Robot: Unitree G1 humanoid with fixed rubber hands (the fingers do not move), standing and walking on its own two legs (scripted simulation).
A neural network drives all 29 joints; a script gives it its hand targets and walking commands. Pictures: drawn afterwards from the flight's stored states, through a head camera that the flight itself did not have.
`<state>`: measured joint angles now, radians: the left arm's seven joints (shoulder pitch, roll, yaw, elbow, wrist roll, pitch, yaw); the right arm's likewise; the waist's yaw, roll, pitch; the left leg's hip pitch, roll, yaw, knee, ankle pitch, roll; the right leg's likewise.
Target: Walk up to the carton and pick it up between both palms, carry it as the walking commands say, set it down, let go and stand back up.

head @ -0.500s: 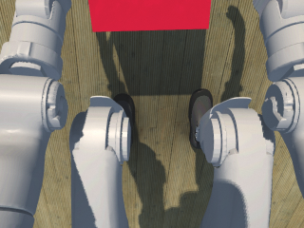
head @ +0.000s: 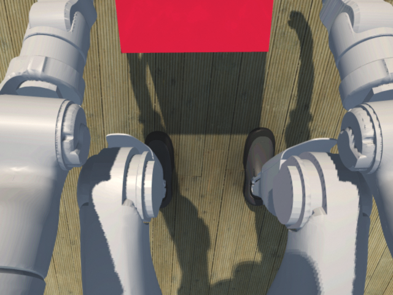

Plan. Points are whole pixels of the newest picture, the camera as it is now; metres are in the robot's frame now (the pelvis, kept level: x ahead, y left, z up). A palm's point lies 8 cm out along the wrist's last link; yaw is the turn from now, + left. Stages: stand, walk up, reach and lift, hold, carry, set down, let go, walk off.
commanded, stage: reach and lift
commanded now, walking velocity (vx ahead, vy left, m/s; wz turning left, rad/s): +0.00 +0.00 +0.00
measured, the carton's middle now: out of the picture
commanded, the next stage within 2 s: none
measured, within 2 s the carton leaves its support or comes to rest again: leaves its support in 1.22 s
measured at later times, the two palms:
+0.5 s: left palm out of the picture +0.54 +0.19 -0.20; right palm out of the picture +0.55 -0.13 -0.20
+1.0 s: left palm out of the picture +0.54 +0.19 -0.20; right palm out of the picture +0.55 -0.14 -0.20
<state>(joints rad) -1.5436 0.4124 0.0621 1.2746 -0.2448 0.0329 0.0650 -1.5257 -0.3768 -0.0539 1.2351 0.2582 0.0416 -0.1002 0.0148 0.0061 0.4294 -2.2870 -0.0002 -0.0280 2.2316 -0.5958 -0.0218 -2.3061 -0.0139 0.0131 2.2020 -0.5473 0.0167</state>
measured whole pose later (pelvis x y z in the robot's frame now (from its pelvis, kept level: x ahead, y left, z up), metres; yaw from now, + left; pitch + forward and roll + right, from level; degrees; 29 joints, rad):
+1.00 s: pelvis +0.01 +0.00 +0.00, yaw +0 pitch +37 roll -1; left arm -1.48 0.36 0.15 1.14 -0.11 0.14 0.02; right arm -1.52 -0.29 -0.20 1.17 0.08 0.14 -0.03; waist 0.00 -0.01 0.41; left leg -2.28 -0.01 -0.02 2.26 -0.63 -0.01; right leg -2.29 0.02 0.03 2.24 -0.59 0.05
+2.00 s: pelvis -0.02 +0.00 +0.04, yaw +1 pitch +32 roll -2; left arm -1.56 0.31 0.19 0.92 -0.05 0.33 0.20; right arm -1.50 -0.22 -0.34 0.84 -0.01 0.30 -0.10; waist -0.03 -0.01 0.52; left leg -2.13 -0.08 -0.06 2.12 -0.54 -0.04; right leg -2.12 0.07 0.06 2.09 -0.54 0.09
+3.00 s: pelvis -0.04 -0.01 +0.12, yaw +2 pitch +25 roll +0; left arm -1.36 0.18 0.30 0.67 0.04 0.43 0.22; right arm -1.31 -0.09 -0.35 0.58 -0.05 0.40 -0.29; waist -0.01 0.01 0.52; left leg -1.78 -0.11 -0.10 1.83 -0.48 -0.08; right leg -1.78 0.09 0.06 1.82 -0.47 0.06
